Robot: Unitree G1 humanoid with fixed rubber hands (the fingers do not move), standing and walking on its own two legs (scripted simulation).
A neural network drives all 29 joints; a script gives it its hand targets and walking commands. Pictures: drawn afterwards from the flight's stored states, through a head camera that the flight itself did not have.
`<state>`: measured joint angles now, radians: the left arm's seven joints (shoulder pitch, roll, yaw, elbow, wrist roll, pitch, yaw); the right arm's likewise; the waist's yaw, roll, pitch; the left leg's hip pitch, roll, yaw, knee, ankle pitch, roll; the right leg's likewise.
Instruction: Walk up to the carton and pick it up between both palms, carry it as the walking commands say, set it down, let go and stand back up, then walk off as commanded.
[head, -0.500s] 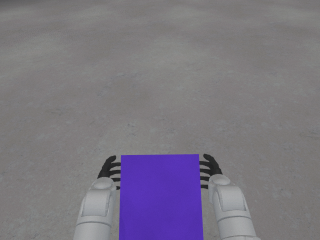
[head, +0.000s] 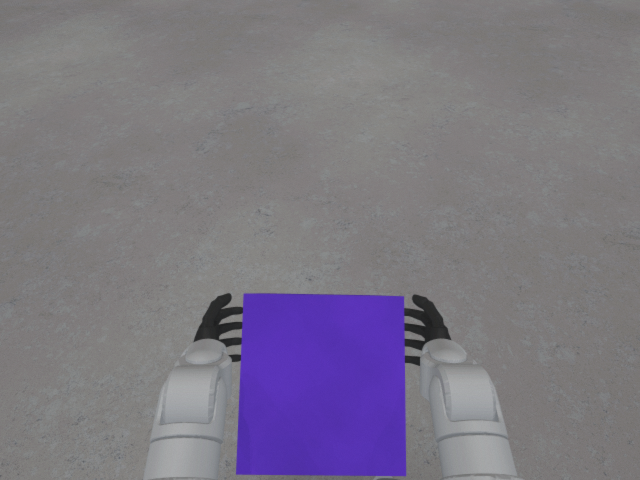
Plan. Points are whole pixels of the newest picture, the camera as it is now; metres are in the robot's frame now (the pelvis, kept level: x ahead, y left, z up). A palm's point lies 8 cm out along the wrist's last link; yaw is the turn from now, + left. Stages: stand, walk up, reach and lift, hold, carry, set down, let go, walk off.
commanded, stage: carry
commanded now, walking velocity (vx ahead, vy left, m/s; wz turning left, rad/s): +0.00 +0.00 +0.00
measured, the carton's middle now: (320, 363) +0.32 -0.01 -0.09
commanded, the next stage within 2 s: hold in 0.54 s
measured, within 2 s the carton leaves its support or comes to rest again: neither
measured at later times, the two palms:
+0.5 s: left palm (201, 354) +0.29 +0.14 +0.03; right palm (430, 350) +0.28 -0.15 +0.02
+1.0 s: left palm (190, 332) +0.32 +0.16 +0.03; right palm (405, 335) +0.30 -0.12 +0.03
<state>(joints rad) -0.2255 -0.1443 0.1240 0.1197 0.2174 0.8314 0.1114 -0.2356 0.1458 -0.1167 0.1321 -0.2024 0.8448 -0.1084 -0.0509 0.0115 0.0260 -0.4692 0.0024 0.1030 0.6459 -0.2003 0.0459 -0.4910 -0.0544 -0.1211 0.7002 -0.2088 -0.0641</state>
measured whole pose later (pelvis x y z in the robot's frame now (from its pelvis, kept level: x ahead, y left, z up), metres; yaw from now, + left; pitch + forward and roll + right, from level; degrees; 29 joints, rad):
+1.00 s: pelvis +0.01 +0.05 -0.01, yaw -5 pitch -3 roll -1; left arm -0.31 -0.16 0.13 0.31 0.22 0.73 0.21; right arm -0.31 0.14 -0.17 0.32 -0.20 0.73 -0.17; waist 0.01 0.01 -0.01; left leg -0.45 -0.04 0.04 0.77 -0.28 0.04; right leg -0.45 -0.01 -0.04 0.72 -0.22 0.00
